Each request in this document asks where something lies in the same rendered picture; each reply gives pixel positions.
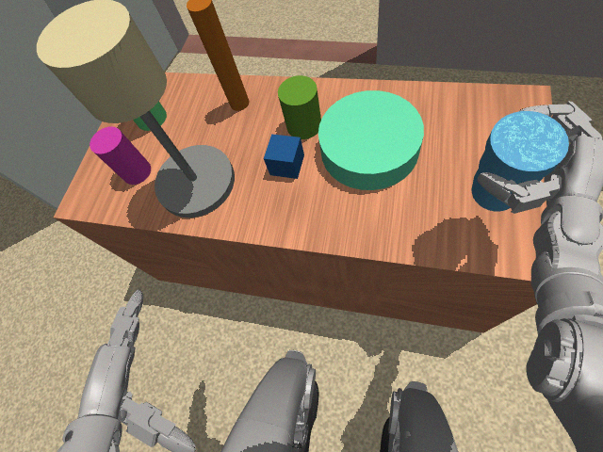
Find left robot hand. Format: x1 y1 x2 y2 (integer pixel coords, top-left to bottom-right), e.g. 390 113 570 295
78 290 196 452

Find left robot arm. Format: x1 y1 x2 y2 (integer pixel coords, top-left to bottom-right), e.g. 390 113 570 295
57 414 122 452

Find desk lamp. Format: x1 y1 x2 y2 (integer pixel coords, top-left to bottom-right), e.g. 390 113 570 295
37 0 235 218

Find right robot arm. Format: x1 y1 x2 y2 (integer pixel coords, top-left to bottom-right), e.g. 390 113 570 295
526 196 603 452

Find right robot hand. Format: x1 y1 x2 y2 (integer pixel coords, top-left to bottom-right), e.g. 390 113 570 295
478 101 603 214

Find left robot foot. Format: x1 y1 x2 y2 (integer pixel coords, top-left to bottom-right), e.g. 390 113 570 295
292 381 318 452

